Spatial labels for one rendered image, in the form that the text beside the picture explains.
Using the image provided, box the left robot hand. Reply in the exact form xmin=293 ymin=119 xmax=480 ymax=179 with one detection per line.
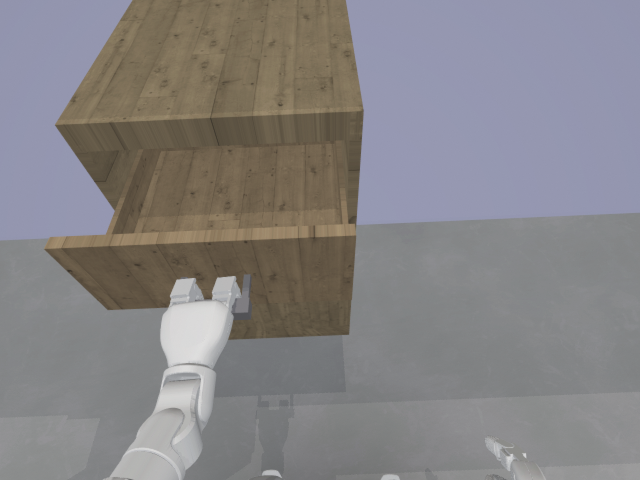
xmin=160 ymin=276 xmax=242 ymax=369

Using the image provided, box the right robot hand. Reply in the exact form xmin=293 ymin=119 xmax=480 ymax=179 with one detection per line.
xmin=485 ymin=436 xmax=546 ymax=480

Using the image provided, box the handle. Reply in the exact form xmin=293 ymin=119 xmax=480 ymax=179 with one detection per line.
xmin=181 ymin=274 xmax=252 ymax=320

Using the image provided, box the cabinet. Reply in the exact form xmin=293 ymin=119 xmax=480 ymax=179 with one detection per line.
xmin=55 ymin=0 xmax=364 ymax=340

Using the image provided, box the left robot forearm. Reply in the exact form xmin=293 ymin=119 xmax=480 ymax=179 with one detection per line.
xmin=103 ymin=363 xmax=216 ymax=480

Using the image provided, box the left robot shin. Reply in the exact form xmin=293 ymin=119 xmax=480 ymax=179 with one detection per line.
xmin=262 ymin=470 xmax=282 ymax=478

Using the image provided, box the drawer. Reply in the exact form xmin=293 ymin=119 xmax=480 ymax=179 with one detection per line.
xmin=44 ymin=140 xmax=356 ymax=310

